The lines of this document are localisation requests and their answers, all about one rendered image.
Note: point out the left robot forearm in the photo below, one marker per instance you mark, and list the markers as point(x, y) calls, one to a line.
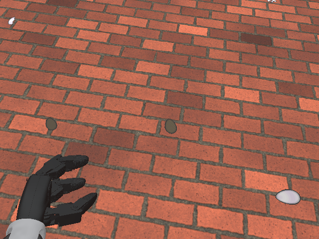
point(26, 228)

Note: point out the robot left hand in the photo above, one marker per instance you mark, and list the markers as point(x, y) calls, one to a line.
point(45, 187)

